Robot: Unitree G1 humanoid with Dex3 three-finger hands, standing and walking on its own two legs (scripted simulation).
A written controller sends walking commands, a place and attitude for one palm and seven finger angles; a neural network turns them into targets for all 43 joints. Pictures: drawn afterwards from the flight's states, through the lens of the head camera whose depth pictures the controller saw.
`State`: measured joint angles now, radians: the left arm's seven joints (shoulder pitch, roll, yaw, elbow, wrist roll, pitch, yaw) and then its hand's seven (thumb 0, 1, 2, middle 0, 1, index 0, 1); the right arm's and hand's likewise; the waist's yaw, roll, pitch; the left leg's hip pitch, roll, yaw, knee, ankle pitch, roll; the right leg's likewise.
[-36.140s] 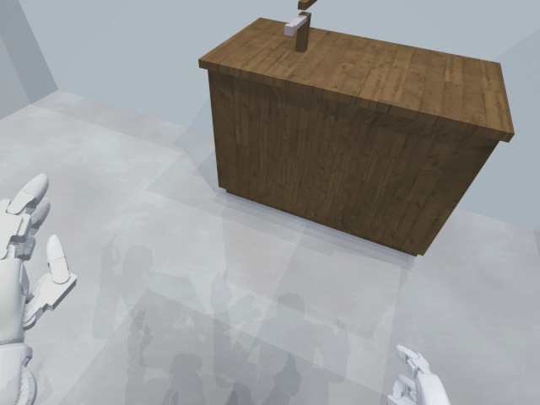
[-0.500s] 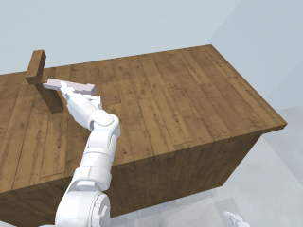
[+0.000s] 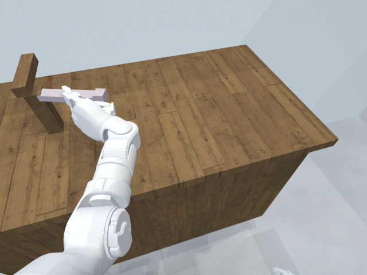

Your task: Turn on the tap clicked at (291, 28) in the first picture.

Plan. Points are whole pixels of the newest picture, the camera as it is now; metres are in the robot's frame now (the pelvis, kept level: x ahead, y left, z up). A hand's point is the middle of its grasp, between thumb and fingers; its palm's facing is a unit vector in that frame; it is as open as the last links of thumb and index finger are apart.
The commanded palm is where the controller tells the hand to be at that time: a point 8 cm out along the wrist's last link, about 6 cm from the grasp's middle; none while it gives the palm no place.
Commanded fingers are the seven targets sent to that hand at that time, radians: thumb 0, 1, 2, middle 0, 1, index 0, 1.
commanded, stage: push the lever round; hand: left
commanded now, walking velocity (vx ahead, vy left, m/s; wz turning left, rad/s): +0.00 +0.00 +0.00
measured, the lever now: (100, 96) +0.49 +0.20 +0.13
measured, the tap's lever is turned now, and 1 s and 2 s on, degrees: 70 78 68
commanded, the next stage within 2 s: lift the hand up off the lever in 0.06 s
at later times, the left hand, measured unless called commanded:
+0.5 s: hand (111, 98) +0.48 +0.17 +0.13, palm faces +0.80 -0.60 -0.10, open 7.8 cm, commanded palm +0.42 +0.18 +0.14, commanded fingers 0.00 0.90 0.90 -0.15 -0.15 -0.15 -0.15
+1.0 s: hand (107, 96) +0.47 +0.18 +0.15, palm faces +0.79 -0.61 -0.09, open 7.8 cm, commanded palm +0.41 +0.19 +0.16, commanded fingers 0.00 0.90 0.90 -0.15 -0.15 -0.15 -0.15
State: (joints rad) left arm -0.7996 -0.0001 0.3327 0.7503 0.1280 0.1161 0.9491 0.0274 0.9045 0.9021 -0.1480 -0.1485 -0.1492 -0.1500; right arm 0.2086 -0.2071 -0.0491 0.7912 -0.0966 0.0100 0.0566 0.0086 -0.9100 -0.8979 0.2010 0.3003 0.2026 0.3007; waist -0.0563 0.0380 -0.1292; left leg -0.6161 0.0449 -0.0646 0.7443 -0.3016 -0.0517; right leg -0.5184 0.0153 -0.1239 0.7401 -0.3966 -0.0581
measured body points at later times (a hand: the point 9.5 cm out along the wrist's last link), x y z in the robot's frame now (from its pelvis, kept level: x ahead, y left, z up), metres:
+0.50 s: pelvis +0.01 +0.01 +0.00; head +0.05 +0.00 +0.45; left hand +0.43 +0.20 +0.14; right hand +0.07 -0.24 -0.13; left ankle +0.04 +0.15 -0.71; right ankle -0.02 -0.08 -0.71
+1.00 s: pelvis +0.02 +0.01 +0.01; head +0.04 +0.00 +0.46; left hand +0.42 +0.20 +0.16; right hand +0.14 -0.23 -0.11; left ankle +0.04 +0.15 -0.71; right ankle -0.02 -0.08 -0.71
